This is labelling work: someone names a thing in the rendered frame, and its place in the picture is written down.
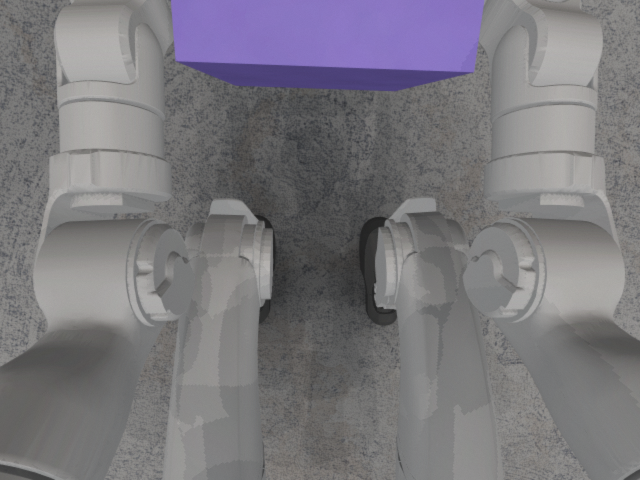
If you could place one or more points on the robot right upper arm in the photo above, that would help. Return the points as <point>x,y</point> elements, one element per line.
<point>552,286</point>

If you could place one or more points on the carton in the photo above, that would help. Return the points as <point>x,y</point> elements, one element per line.
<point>378,45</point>

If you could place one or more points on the robot foot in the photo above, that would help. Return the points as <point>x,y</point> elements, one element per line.
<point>265,309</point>
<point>367,252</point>

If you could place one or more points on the right robot foot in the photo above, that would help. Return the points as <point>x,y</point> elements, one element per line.
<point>367,252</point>

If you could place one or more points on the robot left upper arm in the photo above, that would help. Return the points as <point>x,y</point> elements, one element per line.
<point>106,288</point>

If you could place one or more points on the right robot forearm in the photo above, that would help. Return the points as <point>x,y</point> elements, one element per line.
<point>543,71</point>

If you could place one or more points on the left robot foot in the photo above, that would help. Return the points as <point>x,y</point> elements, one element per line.
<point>265,309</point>

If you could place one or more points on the left robot forearm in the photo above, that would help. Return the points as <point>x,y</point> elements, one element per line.
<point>111,101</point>

